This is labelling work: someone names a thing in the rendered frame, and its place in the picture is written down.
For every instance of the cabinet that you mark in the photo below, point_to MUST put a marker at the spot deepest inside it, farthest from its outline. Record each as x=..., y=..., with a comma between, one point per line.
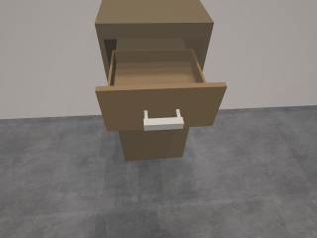
x=126, y=25

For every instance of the handle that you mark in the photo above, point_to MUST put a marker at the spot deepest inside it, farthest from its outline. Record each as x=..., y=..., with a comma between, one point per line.
x=167, y=123

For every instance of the drawer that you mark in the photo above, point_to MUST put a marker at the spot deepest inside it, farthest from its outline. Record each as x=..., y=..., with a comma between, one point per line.
x=157, y=81

